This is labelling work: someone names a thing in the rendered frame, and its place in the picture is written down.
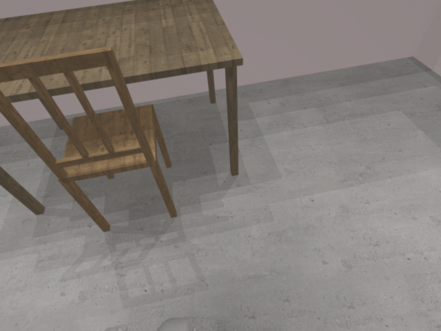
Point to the robot left thigh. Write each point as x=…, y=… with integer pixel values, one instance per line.
x=176, y=324

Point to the table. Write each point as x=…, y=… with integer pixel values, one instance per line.
x=151, y=39

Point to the chair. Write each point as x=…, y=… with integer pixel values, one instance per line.
x=98, y=144

